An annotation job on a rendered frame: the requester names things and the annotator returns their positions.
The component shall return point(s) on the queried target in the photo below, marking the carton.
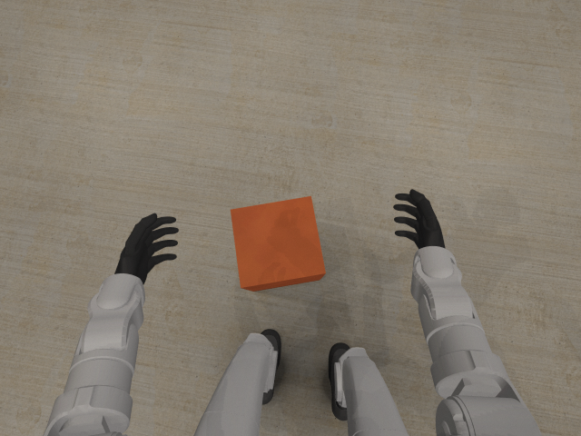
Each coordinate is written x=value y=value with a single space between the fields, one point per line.
x=277 y=244

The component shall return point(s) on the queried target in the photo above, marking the right robot hand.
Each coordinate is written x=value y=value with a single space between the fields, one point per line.
x=428 y=231

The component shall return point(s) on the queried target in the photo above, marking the left robot forearm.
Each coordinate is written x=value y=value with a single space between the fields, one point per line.
x=96 y=396

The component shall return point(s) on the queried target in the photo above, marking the left robot foot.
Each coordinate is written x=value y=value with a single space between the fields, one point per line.
x=275 y=340

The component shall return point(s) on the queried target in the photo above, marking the left robot hand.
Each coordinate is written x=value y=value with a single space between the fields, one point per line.
x=137 y=256

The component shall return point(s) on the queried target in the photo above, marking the right robot forearm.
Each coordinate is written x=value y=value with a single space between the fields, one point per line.
x=463 y=363

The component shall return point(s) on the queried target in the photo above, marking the robot left shin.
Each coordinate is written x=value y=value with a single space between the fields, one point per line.
x=256 y=337

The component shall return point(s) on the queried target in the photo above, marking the right robot upper arm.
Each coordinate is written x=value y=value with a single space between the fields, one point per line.
x=460 y=415

